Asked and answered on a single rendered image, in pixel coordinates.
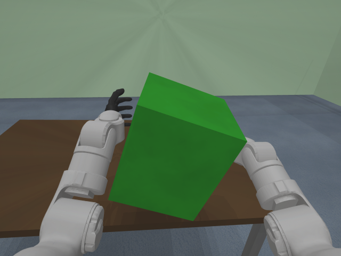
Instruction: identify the left robot forearm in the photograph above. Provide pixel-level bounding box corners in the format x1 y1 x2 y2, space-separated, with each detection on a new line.
39 110 125 241

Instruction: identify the carton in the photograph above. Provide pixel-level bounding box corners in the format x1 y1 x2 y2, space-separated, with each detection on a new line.
108 72 247 221

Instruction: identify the table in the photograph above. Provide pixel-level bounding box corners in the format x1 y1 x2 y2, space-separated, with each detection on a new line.
0 119 272 256

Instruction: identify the left robot hand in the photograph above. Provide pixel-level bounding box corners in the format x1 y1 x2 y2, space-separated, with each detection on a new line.
105 89 133 126

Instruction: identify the right robot forearm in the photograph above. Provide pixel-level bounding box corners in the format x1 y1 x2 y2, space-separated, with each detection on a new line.
234 137 332 244

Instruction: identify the robot left upper arm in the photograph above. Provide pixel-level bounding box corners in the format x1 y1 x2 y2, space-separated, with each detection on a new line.
14 197 104 256

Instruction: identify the robot right upper arm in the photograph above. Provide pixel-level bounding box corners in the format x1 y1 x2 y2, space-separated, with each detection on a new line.
264 204 341 256

